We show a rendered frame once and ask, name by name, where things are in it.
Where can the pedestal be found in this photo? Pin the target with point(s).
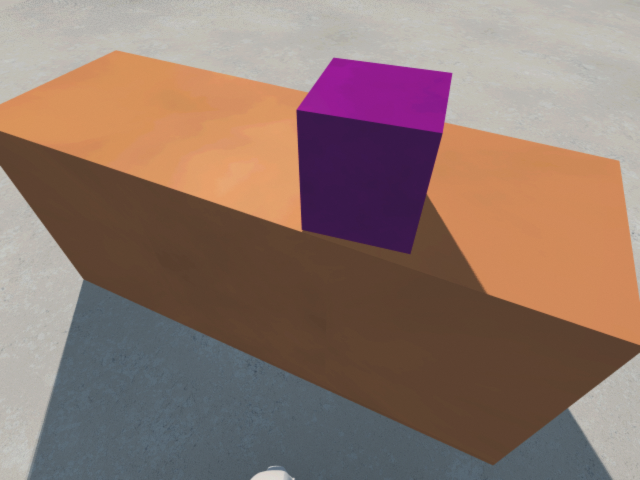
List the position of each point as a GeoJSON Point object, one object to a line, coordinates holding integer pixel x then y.
{"type": "Point", "coordinates": [178, 189]}

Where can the carton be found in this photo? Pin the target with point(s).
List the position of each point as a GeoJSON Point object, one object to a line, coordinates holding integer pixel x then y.
{"type": "Point", "coordinates": [368, 137]}

